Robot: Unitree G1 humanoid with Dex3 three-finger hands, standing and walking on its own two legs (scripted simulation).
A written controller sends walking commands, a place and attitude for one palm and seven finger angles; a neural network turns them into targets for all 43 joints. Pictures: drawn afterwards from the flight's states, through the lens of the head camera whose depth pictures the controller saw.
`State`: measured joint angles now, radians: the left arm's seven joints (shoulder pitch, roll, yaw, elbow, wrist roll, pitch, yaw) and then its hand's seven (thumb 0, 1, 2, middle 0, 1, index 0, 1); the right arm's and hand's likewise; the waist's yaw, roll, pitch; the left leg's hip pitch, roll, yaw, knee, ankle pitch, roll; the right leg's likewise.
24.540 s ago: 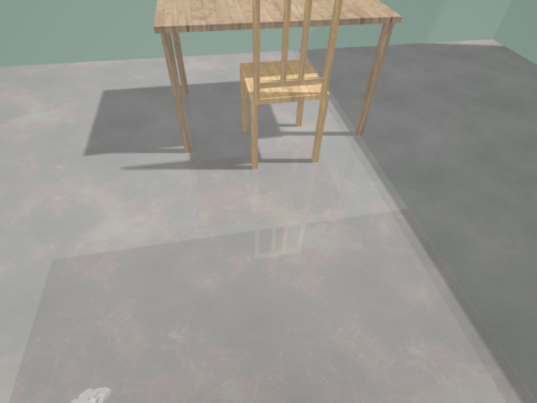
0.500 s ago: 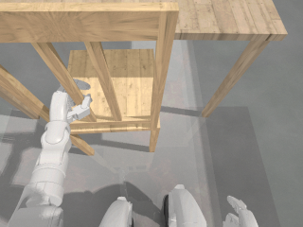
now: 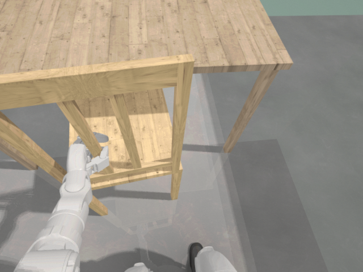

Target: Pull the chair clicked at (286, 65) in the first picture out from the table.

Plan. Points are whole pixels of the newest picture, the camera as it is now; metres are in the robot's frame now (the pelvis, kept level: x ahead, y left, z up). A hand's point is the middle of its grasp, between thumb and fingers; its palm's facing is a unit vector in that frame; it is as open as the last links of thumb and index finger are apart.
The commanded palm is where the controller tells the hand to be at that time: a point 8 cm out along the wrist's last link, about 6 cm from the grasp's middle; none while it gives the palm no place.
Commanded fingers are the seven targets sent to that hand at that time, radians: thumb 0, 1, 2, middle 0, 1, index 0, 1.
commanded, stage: step backward, pulling the chair out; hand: left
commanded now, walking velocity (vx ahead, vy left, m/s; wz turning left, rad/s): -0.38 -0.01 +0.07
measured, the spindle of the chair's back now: (93, 145) +0.41 +0.20 -0.04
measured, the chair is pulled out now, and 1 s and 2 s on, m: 0.05 0.10 0.10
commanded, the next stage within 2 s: none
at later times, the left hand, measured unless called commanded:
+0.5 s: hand (113, 173) +0.35 +0.15 -0.06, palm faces +0.17 -0.96 -0.20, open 5.2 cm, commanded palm +0.32 +0.19 -0.05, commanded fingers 0.00 0.90 0.90 -0.50 -1.45 -0.50 -1.45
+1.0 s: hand (114, 176) +0.34 +0.14 -0.06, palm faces +0.15 -0.96 -0.22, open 5.3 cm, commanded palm +0.32 +0.19 -0.06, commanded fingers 0.00 0.90 0.90 -0.50 -1.45 -0.50 -1.45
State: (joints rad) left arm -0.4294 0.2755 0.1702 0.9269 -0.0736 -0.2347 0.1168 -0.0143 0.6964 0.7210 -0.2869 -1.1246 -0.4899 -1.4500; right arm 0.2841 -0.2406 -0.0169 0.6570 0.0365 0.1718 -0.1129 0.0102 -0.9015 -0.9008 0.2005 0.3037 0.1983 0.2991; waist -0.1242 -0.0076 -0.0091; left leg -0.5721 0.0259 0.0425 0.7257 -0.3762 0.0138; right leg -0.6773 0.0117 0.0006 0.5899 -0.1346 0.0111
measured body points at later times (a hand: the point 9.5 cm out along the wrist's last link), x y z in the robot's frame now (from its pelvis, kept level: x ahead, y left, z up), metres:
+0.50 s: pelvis -0.04 -0.03 +0.00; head +0.07 -0.02 +0.44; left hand +0.33 +0.20 -0.04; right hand +0.05 -0.31 -0.13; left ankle -0.02 +0.10 -0.72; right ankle +0.08 -0.13 -0.72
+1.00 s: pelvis -0.03 -0.03 +0.00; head +0.06 -0.03 +0.44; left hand +0.33 +0.19 -0.04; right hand +0.05 -0.29 -0.14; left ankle -0.02 +0.10 -0.72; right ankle +0.09 -0.13 -0.72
